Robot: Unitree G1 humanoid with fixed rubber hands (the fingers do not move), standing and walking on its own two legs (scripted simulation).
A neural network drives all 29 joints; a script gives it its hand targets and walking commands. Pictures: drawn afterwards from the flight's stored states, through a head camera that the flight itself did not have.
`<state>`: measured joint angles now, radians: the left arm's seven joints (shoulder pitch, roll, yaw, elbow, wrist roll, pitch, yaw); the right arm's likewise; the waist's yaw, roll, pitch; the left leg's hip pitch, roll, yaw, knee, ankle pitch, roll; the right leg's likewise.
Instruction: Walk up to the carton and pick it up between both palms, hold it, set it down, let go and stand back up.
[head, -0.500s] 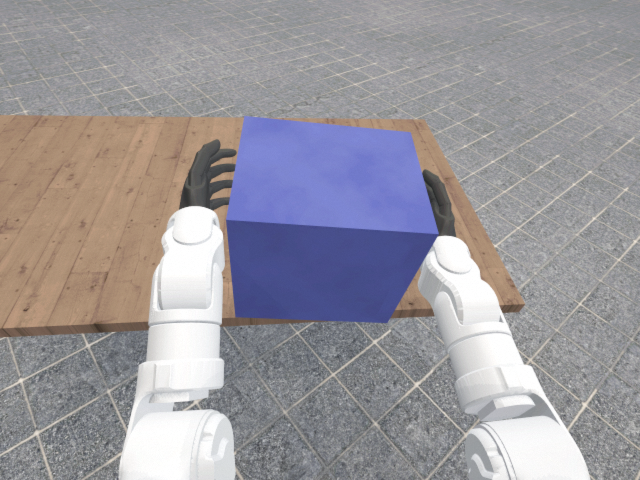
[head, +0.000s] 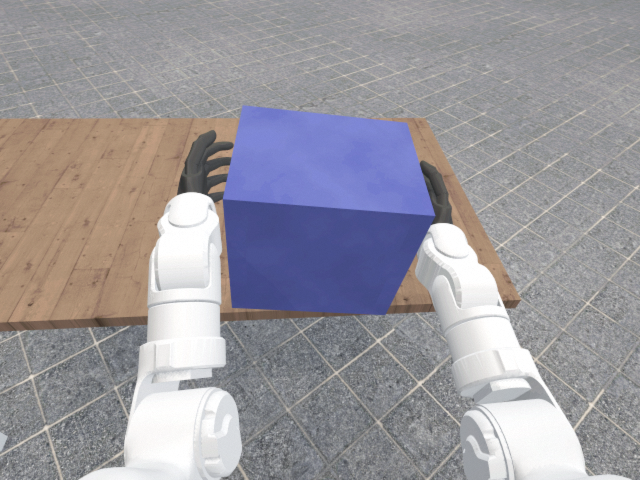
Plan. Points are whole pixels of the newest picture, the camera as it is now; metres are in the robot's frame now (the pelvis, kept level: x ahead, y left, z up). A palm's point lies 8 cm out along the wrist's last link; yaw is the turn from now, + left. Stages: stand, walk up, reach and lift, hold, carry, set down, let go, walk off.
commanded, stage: reach and lift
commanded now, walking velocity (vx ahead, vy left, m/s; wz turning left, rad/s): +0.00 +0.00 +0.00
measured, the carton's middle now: (318, 216) +0.38 +0.01 +0.15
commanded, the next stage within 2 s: hold in 0.44 s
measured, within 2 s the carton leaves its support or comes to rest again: neither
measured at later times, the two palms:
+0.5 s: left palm (184, 194) +0.36 +0.16 +0.20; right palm (432, 223) +0.35 -0.13 +0.16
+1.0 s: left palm (179, 184) +0.37 +0.16 +0.21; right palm (427, 206) +0.37 -0.13 +0.17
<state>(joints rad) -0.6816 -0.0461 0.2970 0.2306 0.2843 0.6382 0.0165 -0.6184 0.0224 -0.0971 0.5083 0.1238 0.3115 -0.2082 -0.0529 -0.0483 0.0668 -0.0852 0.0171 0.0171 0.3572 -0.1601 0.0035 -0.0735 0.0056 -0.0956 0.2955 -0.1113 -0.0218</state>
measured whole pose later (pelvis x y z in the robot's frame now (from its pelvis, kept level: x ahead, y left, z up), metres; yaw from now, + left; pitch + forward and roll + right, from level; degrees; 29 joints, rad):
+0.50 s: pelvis +0.00 +0.01 +0.00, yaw +1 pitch -8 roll -1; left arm -0.62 -0.05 0.26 0.07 0.29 0.72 0.01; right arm -0.56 0.01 -0.04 0.38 0.20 0.36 -0.24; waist -0.08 -0.03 0.07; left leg -0.06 0.01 0.00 0.39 -0.18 0.01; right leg -0.03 0.00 -0.11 0.29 -0.11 -0.01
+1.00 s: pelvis +0.01 +0.00 +0.00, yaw +2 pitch -8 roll -1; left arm -0.65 -0.04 0.27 0.07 0.29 0.76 0.01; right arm -0.61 0.00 -0.04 0.41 0.20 0.38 -0.23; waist -0.07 -0.04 0.06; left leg -0.05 0.01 -0.01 0.37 -0.18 0.00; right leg -0.02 0.01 -0.12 0.28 -0.13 -0.02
